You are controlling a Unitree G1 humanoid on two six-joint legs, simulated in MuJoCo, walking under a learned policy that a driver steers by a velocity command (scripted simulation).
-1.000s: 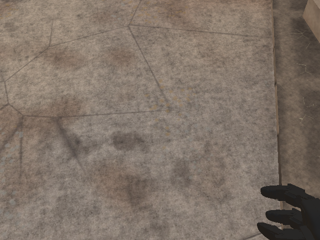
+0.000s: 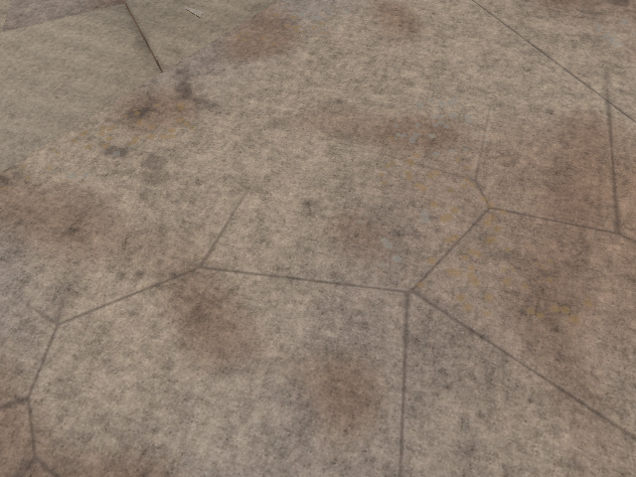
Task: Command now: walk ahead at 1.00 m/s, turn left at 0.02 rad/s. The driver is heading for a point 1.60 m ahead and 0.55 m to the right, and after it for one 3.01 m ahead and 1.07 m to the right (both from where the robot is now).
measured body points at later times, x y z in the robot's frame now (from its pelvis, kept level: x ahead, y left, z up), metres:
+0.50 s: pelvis +0.47 -0.10 +0.02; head +0.49 -0.09 +0.47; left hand +0.53 +0.19 -0.12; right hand +0.61 -0.38 -0.05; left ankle +0.56 +0.07 -0.63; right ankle +0.45 -0.12 -0.72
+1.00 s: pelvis +0.93 -0.23 +0.02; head +0.94 -0.25 +0.47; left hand +1.27 -0.21 -0.04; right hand +0.68 -0.41 -0.10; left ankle +0.91 -0.07 -0.72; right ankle +0.94 -0.40 -0.66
